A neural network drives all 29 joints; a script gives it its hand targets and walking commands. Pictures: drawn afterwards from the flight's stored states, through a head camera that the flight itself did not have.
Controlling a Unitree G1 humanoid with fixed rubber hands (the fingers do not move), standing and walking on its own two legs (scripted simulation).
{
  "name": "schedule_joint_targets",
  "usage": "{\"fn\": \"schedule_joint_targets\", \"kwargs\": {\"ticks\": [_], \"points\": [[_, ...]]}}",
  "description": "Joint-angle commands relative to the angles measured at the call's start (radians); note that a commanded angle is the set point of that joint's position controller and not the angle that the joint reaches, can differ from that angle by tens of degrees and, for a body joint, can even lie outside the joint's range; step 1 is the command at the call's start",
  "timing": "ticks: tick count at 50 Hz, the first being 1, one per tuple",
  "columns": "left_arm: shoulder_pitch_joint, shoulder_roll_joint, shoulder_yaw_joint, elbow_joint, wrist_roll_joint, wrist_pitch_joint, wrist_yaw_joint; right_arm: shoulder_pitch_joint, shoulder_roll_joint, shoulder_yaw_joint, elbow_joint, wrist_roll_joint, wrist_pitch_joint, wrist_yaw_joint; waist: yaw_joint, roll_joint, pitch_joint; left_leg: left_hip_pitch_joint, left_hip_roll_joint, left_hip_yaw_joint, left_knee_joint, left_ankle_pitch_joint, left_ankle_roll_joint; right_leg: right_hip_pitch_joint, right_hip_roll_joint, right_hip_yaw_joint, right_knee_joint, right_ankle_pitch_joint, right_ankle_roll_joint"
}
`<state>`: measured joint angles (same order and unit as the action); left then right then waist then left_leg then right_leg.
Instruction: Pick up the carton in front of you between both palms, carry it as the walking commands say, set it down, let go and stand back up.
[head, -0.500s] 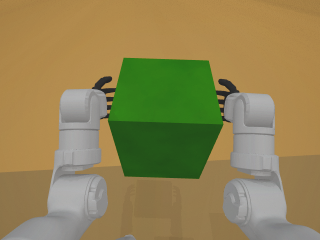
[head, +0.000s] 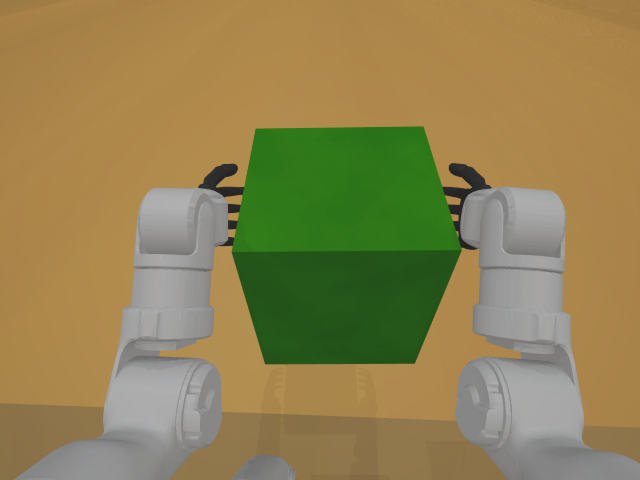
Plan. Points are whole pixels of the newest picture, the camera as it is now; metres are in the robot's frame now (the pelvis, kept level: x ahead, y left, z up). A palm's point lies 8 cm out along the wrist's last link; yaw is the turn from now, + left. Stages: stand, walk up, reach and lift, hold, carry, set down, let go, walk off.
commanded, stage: carry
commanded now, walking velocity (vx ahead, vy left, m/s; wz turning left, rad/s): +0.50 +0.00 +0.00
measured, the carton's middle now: (339, 252) +0.39 +0.02 +0.07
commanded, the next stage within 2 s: none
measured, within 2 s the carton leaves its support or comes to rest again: neither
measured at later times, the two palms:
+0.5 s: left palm (268, 53) +0.69 +0.17 +0.19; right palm (459, 73) +0.65 -0.13 +0.19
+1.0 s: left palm out of the picture +0.96 +0.17 +0.18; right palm (435, 1) +0.98 -0.13 +0.18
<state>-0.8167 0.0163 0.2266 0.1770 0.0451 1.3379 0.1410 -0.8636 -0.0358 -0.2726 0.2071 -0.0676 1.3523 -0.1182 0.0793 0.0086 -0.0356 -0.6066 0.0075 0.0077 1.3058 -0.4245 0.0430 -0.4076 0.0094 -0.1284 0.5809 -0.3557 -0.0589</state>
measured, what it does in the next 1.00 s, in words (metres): climbs: left foot 0.03 m higher, then right foot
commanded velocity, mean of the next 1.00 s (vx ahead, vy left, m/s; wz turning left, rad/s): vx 0.50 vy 0.00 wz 0.00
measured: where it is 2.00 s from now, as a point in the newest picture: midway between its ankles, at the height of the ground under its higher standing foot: (342, 206)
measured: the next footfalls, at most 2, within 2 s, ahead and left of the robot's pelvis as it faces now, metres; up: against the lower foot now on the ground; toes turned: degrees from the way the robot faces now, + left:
left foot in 0.24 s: +0.35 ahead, +0.13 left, +0.03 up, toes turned +5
right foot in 0.68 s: +0.58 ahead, -0.07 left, +0.04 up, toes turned -6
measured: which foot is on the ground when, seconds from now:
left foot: up 0.00-0.22, down 0.24-0.70, up 0.72-1.00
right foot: down 0.00-0.28, up 0.30-0.66, down 0.68-1.00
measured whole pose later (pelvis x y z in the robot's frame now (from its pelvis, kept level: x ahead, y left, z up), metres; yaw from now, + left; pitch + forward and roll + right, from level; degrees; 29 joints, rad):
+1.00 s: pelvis +0.60 +0.01 +0.06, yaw +1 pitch +5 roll +1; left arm -0.73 -0.01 0.24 0.21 0.07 1.25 0.12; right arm -0.77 -0.01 -0.25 0.21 -0.09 1.29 -0.12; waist 0.05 0.01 -0.04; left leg -0.67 0.05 0.06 0.80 -0.20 0.00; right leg -0.17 0.00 -0.12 0.37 -0.28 -0.06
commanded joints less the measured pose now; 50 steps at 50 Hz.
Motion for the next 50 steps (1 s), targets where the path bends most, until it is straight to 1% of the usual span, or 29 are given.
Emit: {"fn": "schedule_joint_targets", "kwargs": {"ticks": [1, 4, 6, 9, 10, 12, 13, 14, 15, 16, 17, 18, 20, 24, 26, 28, 31, 32, 33, 34, 35, 36, 37, 38, 39, 40, 42, 46, 50], "points": [[-0.966, -1.149, -0.570, -0.254, -0.539, -0.036, -0.248, -0.749, 1.070, 0.510, -0.152, 0.379, -0.041, 0.165, -0.022, -0.103, -0.487, -0.241, 0.035, -0.008, -0.019, 0.025, 0.002, 0.536, -0.271, 0.412, -0.184, 0.229, -0.156], [-0.946, -1.114, -0.567, -0.267, -0.540, -0.020, -0.246, -0.740, 1.019, 0.514, -0.180, 0.352, -0.029, 0.142, -0.007, -0.113, -0.457, -0.268, 0.059, 0.019, -0.183, 0.052, -0.010, 0.533, -0.269, 0.344, -0.215, 0.230, -0.176], [-0.899, -1.091, -0.560, -0.228, -0.521, -0.010, -0.246, -0.704, 0.996, 0.518, -0.151, 0.337, -0.018, 0.140, -0.003, -0.129, -0.432, -0.200, 0.060, 0.039, -0.350, 0.107, -0.010, 0.501, -0.251, 0.275, -0.219, 0.290, -0.160], [-0.847, -1.068, -0.544, -0.148, -0.484, -0.004, -0.250, -0.666, 0.996, 0.521, -0.079, 0.329, -0.008, 0.156, -0.004, -0.148, -0.389, -0.047, -0.005, 0.146, -0.559, 0.140, 0.007, 0.464, -0.227, 0.180, -0.200, 0.457, -0.118], [-0.833, -1.065, -0.535, -0.120, -0.473, -0.004, -0.252, -0.663, 1.005, 0.520, -0.053, 0.332, -0.008, 0.164, -0.019, -0.162, -0.391, 0.037, -0.039, 0.184, -0.614, 0.131, 0.019, 0.451, -0.221, 0.146, -0.161, 0.562, -0.097], [-0.809, -1.070, -0.518, -0.067, -0.458, -0.007, -0.256, -0.642, 1.031, 0.512, 0.012, 0.341, -0.015, 0.180, -0.117, -0.140, -0.487, 0.416, -0.110, 0.257, -0.744, 0.184, 0.049, 0.357, -0.178, 0.019, 0.095, 0.812, -0.021], [-0.809, -1.068, -0.515, -0.051, -0.445, -0.011, -0.258, -0.620, 1.046, 0.505, 0.033, 0.351, -0.023, 0.189, -0.183, -0.062, -0.579, 0.707, 0.006, 0.080, -0.748, 0.109, 0.075, 0.169, -0.158, 0.014, 0.301, 0.576, 0.021], [-0.820, -1.094, -0.505, -0.047, -0.435, -0.012, -0.262, -0.643, 1.029, 0.498, 0.024, 0.350, -0.039, 0.194, -0.175, 0.251, -0.667, 0.909, 0.298, -0.519, -0.862, -0.024, 0.231, -0.135, -0.015, 0.034, 0.583, 0.200, 0.075], [-0.859, -1.087, -0.509, -0.060, -0.425, -0.017, -0.260, -0.671, 1.072, 0.516, 0.006, 0.375, -0.043, 0.200, -0.178, 0.286, -0.592, 0.932, 0.324, -0.699, -0.948, 0.187, 0.281, -0.329, 0.071, 0.121, 0.763, -0.159, 0.058], [-0.867, -1.102, -0.502, -0.065, -0.420, -0.023, -0.253, -0.730, 1.096, 0.535, -0.069, 0.413, -0.046, 0.206, -0.164, 0.180, -0.537, 0.903, 0.323, -0.589, -0.880, 0.341, 0.277, -0.417, 0.021, 0.165, 0.870, -0.153, 0.025], [-0.857, -1.093, -0.495, -0.086, -0.412, -0.027, -0.244, -0.796, 1.135, 0.568, -0.126, 0.457, -0.051, 0.210, -0.167, 0.058, -0.516, 0.838, 0.301, -0.488, -0.833, 0.460, 0.249, -0.425, -0.012, 0.170, 0.877, -0.125, 0.017], [-0.847, -1.090, -0.486, -0.106, -0.401, -0.032, -0.232, -0.853, 1.152, 0.586, -0.188, 0.492, -0.058, 0.214, -0.156, 0.018, -0.499, 0.775, 0.279, -0.409, -0.834, 0.458, 0.211, -0.420, -0.038, 0.177, 0.819, -0.085, 0.016], [-0.810, -1.080, -0.483, -0.138, -0.383, -0.030, -0.206, -0.909, 1.184, 0.615, -0.264, 0.540, -0.057, 0.217, -0.131, 0.067, -0.515, 0.721, 0.249, -0.324, -0.868, 0.358, 0.168, -0.362, -0.056, 0.166, 0.705, -0.047, 0.020], [-0.789, -1.035, -0.493, -0.195, -0.350, -0.024, -0.170, -0.881, 1.147, 0.620, -0.313, 0.556, -0.042, 0.221, -0.149, 0.107, -0.509, 0.732, 0.246, -0.241, -0.914, 0.351, 0.204, -0.392, -0.056, 0.110, 0.490, -0.064, 0.046], [-0.778, -1.008, -0.502, -0.195, -0.334, -0.015, -0.164, -0.851, 1.116, 0.619, -0.301, 0.545, -0.031, 0.221, -0.156, 0.118, -0.492, 0.704, 0.229, -0.175, -0.927, 0.372, 0.189, -0.332, -0.059, 0.086, 0.331, 0.017, 0.051], [-0.753, -0.988, -0.511, -0.164, -0.323, -0.005, -0.167, -0.805, 1.090, 0.615, -0.255, 0.524, -0.021, 0.222, -0.158, 0.128, -0.467, 0.687, 0.208, -0.109, -0.920, 0.462, 0.161, -0.259, -0.036, 0.040, 0.194, 0.116, 0.047], [-0.727, -0.984, -0.512, -0.090, -0.329, 0.006, -0.188, -0.759, 1.067, 0.596, -0.169, 0.484, -0.015, 0.225, -0.144, 0.143, -0.430, 0.675, 0.190, -0.038, -0.877, 0.575, 0.112, -0.129, 0.007, -0.022, 0.016, 0.176, 0.024], [-0.728, -0.990, -0.507, -0.061, -0.336, 0.008, -0.197, -0.749, 1.066, 0.588, -0.139, 0.470, -0.014, 0.226, -0.122, 0.146, -0.438, 0.665, 0.182, -0.005, -0.816, 0.677, 0.090, -0.036, 0.029, -0.051, -0.047, 0.190, 0.012], [-0.728, -1.002, -0.500, -0.029, -0.343, 0.008, -0.207, -0.741, 1.069, 0.581, -0.111, 0.459, -0.015, 0.228, -0.081, 0.119, -0.475, 0.622, 0.161, 0.057, -0.684, 0.775, 0.056, 0.143, 0.049, -0.087, -0.129, 0.221, 0.000], [-0.717, -1.007, -0.489, -0.001, -0.353, 0.004, -0.217, -0.743, 1.070, 0.575, -0.090, 0.447, -0.019, 0.228, -0.036, 0.083, -0.533, 0.495, 0.143, 0.076, -0.539, 0.686, 0.027, 0.370, -0.006, -0.037, -0.115, 0.182, -0.008], [-0.713, -1.011, -0.478, 0.011, -0.356, -0.002, -0.228, -0.750, 1.075, 0.565, -0.075, 0.441, -0.021, 0.230, -0.010, -0.059, -0.588, 0.229, 0.079, 0.088, -0.336, 0.403, -0.014, 0.593, -0.199, 0.292, -0.129, 0.046, -0.064], [-0.726, -1.006, -0.466, 0.041, -0.358, -0.011, -0.234, -0.757, 1.091, 0.550, -0.057, 0.434, -0.019, 0.233, -0.018, -0.323, -0.518, -0.081, -0.082, 0.057, -0.129, -0.046, -0.047, 0.682, -0.366, 0.708, -0.224, 0.268, -0.177], [-0.744, -1.034, -0.462, 0.026, -0.375, -0.014, -0.242, -0.780, 1.097, 0.546, -0.049, 0.431, -0.023, 0.228, -0.021, -0.265, -0.505, -0.167, -0.037, -0.026, -0.004, -0.099, -0.014, 0.718, -0.368, 0.671, -0.186, 0.341, -0.206], [-0.751, -1.067, -0.463, 0.015, -0.396, -0.019, -0.251, -0.770, 1.102, 0.536, -0.041, 0.422, -0.028, 0.223, -0.014, -0.166, -0.478, -0.194, -0.016, -0.029, 0.011, -0.068, -0.004, 0.673, -0.340, 0.586, -0.162, 0.421, -0.198], [-0.775, -1.098, -0.473, -0.009, -0.418, -0.027, -0.259, -0.746, 1.116, 0.523, -0.025, 0.413, -0.035, 0.218, -0.023, -0.069, -0.458, -0.195, 0.015, -0.035, -0.044, -0.012, -0.007, 0.622, -0.321, 0.505, -0.166, 0.461, -0.166], [-0.798, -1.127, -0.485, -0.023, -0.435, -0.035, -0.266, -0.715, 1.132, 0.511, -0.007, 0.400, -0.042, 0.213, -0.033, -0.069, -0.445, -0.178, 0.036, -0.036, -0.104, 0.024, -0.014, 0.578, -0.313, 0.459, -0.189, 0.460, -0.145], [-0.816, -1.176, -0.493, -0.046, -0.455, -0.055, -0.276, -0.684, 1.162, 0.508, -0.009, 0.390, -0.060, 0.205, -0.043, -0.115, -0.448, -0.132, 0.043, -0.013, -0.199, 0.066, -0.030, 0.537, -0.291, 0.390, -0.230, 0.465, -0.121], [-0.797, -1.214, -0.523, -0.086, -0.469, -0.088, -0.283, -0.644, 1.197, 0.541, -0.042, 0.384, -0.097, 0.189, -0.038, -0.130, -0.429, -0.147, 0.048, 0.036, -0.393, 0.155, -0.049, 0.560, -0.262, 0.275, -0.266, 0.509, -0.127], [-0.699, -1.202, -0.558, -0.119, -0.451, -0.111, -0.277, -0.561, 1.208, 0.591, -0.073, 0.381, -0.118, 0.185, -0.025, -0.139, -0.399, -0.087, 0.027, 0.097, -0.614, 0.321, -0.039, 0.597, -0.225, 0.169, -0.258, 0.668, -0.097]]}}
